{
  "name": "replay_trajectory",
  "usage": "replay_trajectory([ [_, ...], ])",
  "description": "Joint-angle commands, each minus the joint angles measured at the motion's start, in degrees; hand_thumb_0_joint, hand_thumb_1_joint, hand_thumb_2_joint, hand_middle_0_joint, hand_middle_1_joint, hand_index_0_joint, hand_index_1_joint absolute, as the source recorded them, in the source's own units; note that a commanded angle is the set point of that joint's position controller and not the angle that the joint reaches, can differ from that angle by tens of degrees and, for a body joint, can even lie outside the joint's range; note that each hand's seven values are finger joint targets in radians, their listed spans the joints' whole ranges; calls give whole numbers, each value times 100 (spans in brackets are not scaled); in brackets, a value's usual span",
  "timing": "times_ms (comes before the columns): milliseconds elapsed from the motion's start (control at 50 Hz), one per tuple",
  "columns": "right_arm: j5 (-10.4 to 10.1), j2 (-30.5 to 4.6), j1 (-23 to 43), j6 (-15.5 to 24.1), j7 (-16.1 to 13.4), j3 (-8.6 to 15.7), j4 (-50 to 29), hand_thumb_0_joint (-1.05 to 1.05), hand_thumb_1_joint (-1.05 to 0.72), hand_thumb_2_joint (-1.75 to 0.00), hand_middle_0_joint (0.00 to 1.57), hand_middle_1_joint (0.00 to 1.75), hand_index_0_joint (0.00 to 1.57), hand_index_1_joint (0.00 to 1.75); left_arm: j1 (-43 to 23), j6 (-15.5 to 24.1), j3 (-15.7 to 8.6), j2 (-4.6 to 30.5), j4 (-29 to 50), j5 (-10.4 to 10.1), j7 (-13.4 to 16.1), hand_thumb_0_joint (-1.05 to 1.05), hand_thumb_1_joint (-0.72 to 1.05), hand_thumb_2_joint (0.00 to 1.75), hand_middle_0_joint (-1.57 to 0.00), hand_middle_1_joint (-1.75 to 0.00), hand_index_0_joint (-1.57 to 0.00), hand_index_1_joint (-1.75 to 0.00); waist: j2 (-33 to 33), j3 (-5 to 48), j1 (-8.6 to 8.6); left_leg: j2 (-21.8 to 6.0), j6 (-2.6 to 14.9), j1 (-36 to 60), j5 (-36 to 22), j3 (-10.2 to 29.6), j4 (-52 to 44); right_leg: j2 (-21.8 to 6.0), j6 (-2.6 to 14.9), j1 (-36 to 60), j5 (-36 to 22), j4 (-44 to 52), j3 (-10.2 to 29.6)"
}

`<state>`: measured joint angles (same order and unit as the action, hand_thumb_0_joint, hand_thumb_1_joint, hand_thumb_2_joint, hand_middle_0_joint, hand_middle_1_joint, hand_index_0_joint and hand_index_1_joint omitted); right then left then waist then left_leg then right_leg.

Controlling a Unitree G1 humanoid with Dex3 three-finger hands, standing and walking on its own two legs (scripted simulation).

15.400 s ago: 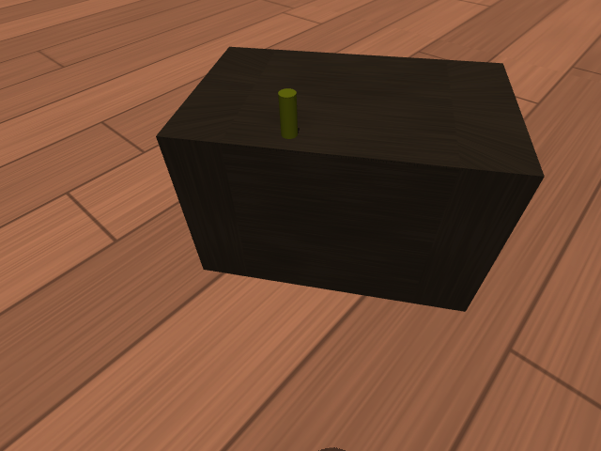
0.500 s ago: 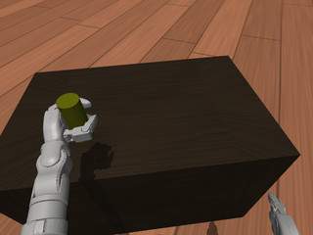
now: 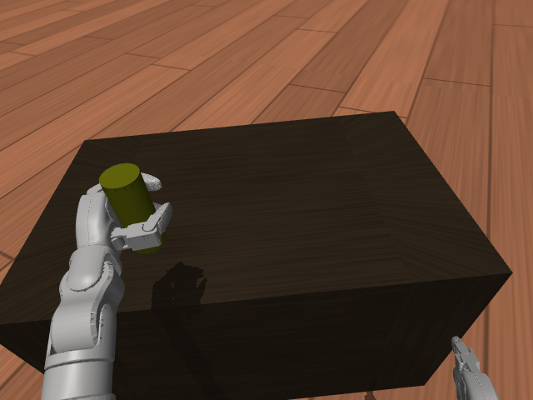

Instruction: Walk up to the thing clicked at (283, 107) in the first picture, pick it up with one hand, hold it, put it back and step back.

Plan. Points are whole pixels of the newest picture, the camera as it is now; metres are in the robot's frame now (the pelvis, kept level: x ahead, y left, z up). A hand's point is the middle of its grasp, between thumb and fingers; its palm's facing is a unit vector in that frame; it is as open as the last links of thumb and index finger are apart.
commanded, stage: lift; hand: left
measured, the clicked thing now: (136, 211) +0.35 +0.19 +0.17
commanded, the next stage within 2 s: hold in 0.10 s
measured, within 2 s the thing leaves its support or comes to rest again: neither
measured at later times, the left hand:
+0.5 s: hand (141, 204) +0.34 +0.17 +0.19, palm faces +0.15 -0.99 +0.01, open 6.5 cm
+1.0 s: hand (138, 209) +0.33 +0.17 +0.19, palm faces +0.16 -0.99 +0.00, open 6.5 cm
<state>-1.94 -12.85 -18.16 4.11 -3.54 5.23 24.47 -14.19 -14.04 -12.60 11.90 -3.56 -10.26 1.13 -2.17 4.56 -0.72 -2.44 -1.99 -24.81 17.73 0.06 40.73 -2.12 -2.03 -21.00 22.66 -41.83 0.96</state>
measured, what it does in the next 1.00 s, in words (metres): stands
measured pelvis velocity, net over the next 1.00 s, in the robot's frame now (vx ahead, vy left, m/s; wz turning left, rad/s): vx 0.01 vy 0.00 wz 0.01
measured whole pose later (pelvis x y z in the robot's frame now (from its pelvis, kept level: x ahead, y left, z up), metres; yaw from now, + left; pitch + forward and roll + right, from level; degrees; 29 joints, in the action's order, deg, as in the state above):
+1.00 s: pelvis +0.01 +0.00 +0.01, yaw +1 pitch +0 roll +0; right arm -1.6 -13.1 -15.0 9.3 -3.2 6.5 33.4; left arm -9.8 -23.2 -13.5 10.9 8.4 -11.5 -0.1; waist -2.8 3.5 0.2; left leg -2.1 -2.2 -18.8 16.1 0.7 35.0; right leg -2.4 -1.8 -14.7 21.2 -36.0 0.0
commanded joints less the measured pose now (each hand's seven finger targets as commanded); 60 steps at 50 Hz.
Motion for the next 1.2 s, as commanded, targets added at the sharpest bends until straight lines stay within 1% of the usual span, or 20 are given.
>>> replay_trajectory([
  [0, -11, -861, 532, 453, -76, 417, -850, 0, 56, -5, 5, 5, 5, 5, -2417, 300, -435, 1169, 1720, -59, -5, 0, 57, 134, -137, -145, -138, -145, 150, 1103, -45, 182, 209, 1086, -518, -238, -628, 192, 72, -134, -946, 931, -296],
  [20, -17, -650, 556, 489, -63, 252, -876, 0, 56, -4, 5, 5, 5, 5, -2528, 302, -184, 949, 1953, -39, -29, 0, 56, 134, -136, -144, -138, -144, 98, 1117, -23, 190, 201, 1135, -525, -227, -644, 187, 81, -135, -922, 935, -314],
  [100, -15, -907, 556, 574, -87, 459, -626, 0, 55, -5, 5, 5, 5, 5, -2058, 180, -342, 964, 1617, -95, -31, 0, 52, 132, -134, -143, -136, -143, 265, 1029, -47, 174, 215, 1195, -813, -203, -642, 194, 61, -39, -1222, 934, -323],
  [160, -30, -600, 638, 611, -56, 198, -782, 0, 55, -5, 5, 5, 5, 5, -2101, 83, -287, 944, 1665, -61, -67, 0, 49, 132, -134, -144, -136, -144, 249, 1124, 15, 198, 233, 1296, -943, -215, -651, 169, 45, 91, -1339, 1000, -322],
  [200, -18, -810, 752, 650, -71, 406, -572, 0, 54, -5, 5, 5, 5, 5, -2172, 55, -338, 996, 1839, -91, -54, 0, 48, 126, -134, -141, -136, -141, 233, 1016, 44, 187, 218, 1253, -916, -202, -711, 181, 63, 74, -1285, 1006, -336],
  [260, -18, -621, 752, 691, -34, 212, -605, 0, 54, -5, 5, 5, 5, 5, -1946, -53, -363, 864, 1622, -147, -92, 0, 51, 127, -134, -141, -136, -141, 338, 889, 88, 180, 219, 1196, -848, -179, -773, 195, 59, 159, -1210, 1081, -374],
  [320, -33, -716, 838, 722, -28, 318, -670, 0, 54, -5, 5, 5, 5, 5, -2231, -77, -275, 902, 2200, -137, -109, 0, 49, 127, -136, -143, -137, -142, 193, 1000, 59, 204, 222, 1340, -886, -203, -792, 178, 72, 160, -1248, 1117, -351],
  [340, -22, -752, 662, 722, -28, 337, -544, 0, 54, -5, 5, 5, 5, 5, -1912, -166, -423, 938, 1739, -130, -93, 0, 48, 127, -135, -142, -137, -142, 268, 946, 16, 195, 227, 1361, -957, -208, -787, 187, 56, 157, -1327, 1104, -353],
  [360, -33, -621, 686, 730, -3, 272, -431, 0, 54, -5, 5, 5, 5, 5, -2195, -147, -195, 785, 2363, -145, -113, 0, 49, 126, -136, -142, -137, -141, -3, 972, 76, 195, 191, 1389, -992, -200, -805, 192, 97, 150, -1333, 1078, -371],
  [380, -21, -770, 652, 738, -26, 390, -477, 0, 54, -5, 5, 5, 5, 5, -1979, -180, -476, 985, 2061, -151, -84, 0, 49, 126, -134, -141, -136, -141, 135, 1102, 44, 173, 200, 1480, -1139, -185, -783, 204, 76, 214, -1461, 1067, -379],
  [420, -20, -825, 688, 771, -10, 451, -544, 0, 54, -5, 5, 5, 5, 5, -2060, -240, -299, 820, 2348, -151, -82, 0, 49, 125, -133, -140, -135, -139, 177, 1111, 19, 167, 193, 1548, -1225, -165, -793, 216, 80, 244, -1546, 1067, -397],
  [540, -18, -752, 750, 782, 0, 399, -390, 0, 54, -5, 5, 5, 5, 5, -1787, -400, -464, 872, 2084, -148, -64, 0, 48, 126, -134, -141, -136, -141, 321, 843, 46, 192, 212, 1430, -1070, -191, -846, 196, 52, 226, -1411, 1188, -375],
  [640, -11, -807, 802, 770, 20, 429, -313, 0, 54, -5, 5, 5, 5, 5, -1564, -471, -354, 782, 2340, -187, -154, 0, 49, 128, -137, -144, -139, -144, 341, 971, 90, 170, 209, 1512, -1343, -148, -872, 218, 69, 368, -1645, 1160, -418],
  [660, -6, -718, 855, 799, 35, 368, -267, 0, 54, -5, 5, 5, 5, 5, -1868, -457, -155, 677, 2757, -180, -173, 0, 50, 128, -136, -144, -138, -143, 141, 892, 83, 196, 202, 1499, -1255, -164, -885, 198, 76, 284, -1586, 1185, -397],
  [680, -15, -752, 806, 800, 27, 416, -244, 0, 54, -5, 5, 5, 5, 5, -1879, -462, -394, 864, 2700, -181, -149, 0, 51, 127, -136, -142, -138, -142, 124, 1013, 112, 207, 203, 1506, -1261, -177, -858, 185, 76, 326, -1587, 1190, -384],
  [760, -7, -776, 834, 802, 26, 419, -115, 0, 53, -5, 5, 5, 5, 5, -1585, -492, -542, 927, 2560, -176, -115, 0, 50, 126, -136, -143, -138, -142, 175, 877, 115, 180, 189, 1503, -1083, -144, -935, 217, 86, 314, -1377, 1246, -417],
  [780, -4, -798, 785, 815, 23, 466, -110, 0, 54, -5, 5, 5, 5, 5, -1744, -476, -360, 816, 2910, -176, -128, 0, 51, 128, -136, -144, -138, -143, 128, 882, 31, 183, 191, 1559, -1069, -140, -948, 221, 86, 262, -1396, 1234, -415],
  [940, 16, -708, 1016, 886, -30, 329, -13, 0, 54, -5, 5, 5, 5, 5, -1736, -473, -278, 764, 2713, -190, -160, 0, 50, 128, -136, -144, -138, -143, 179, 905, 62, 218, 221, 1616, -1312, -158, -907, 167, 49, 316, -1671, 1240, -374],
  [1120, 20, -767, 942, 916, -63, 409, 39, 0, 54, -5, 5, 5, 5, 5, -1679, -522, -618, 975, 2522, -220, -105, 0, 52, 128, -136, -144, -138, -144, 365, 870, 117, 219, 223, 1589, -1269, -153, -925, 178, 43, 399, -1601, 1318, -412],
  [1180, 0, -764, 989, 915, -40, 397, 101, 0, 54, -5, 5, 5, 5, 5, -1400, -633, -480, 791, 2201, -262, -188, 0, 51, 131, -138, -147, -140, -146, 463, 671, 96, 234, 248, 1490, -1115, -169, -972, 159, 34, 333, -1491, 1390, -388],
])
